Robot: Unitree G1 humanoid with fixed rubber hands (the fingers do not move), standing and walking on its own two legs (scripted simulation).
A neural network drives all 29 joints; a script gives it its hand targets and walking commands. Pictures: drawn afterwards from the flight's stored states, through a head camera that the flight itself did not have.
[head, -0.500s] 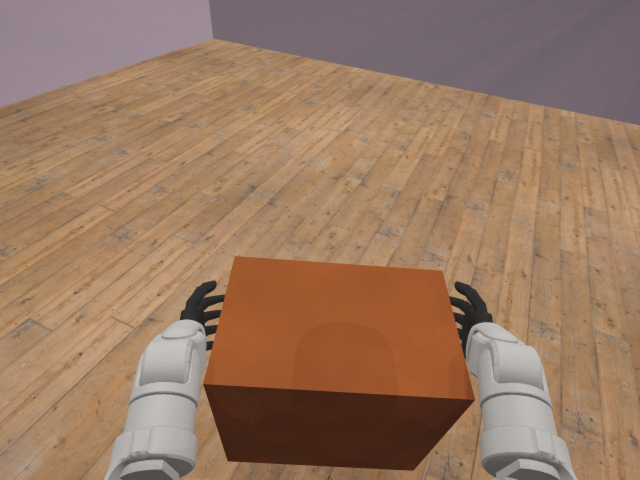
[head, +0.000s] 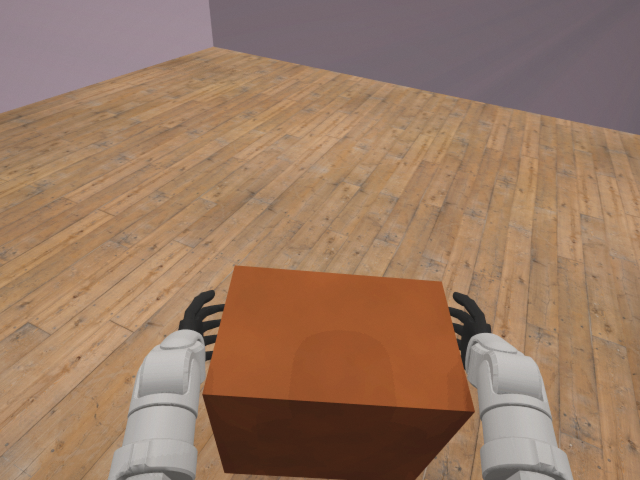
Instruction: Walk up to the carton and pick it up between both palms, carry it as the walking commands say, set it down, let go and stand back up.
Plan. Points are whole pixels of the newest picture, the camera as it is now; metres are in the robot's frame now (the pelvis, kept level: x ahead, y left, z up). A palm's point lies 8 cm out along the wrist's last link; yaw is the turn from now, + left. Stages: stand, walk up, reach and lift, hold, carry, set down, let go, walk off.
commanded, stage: hold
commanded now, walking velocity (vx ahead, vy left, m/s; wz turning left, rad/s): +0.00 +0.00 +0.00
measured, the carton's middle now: (328, 381) +0.28 +0.00 -0.03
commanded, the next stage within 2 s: carry in 0.80 s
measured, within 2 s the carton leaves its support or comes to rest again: neither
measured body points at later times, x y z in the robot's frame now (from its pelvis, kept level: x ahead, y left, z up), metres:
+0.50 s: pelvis +0.00 +0.00 +0.00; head -0.06 +0.01 +0.45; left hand +0.30 +0.19 +0.04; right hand +0.31 -0.19 +0.05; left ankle +0.06 +0.12 -0.73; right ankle +0.03 -0.10 -0.73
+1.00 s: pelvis -0.01 +0.00 +0.00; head -0.06 +0.01 +0.44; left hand +0.30 +0.19 +0.06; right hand +0.30 -0.19 +0.06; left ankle +0.05 +0.12 -0.73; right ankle +0.03 -0.10 -0.73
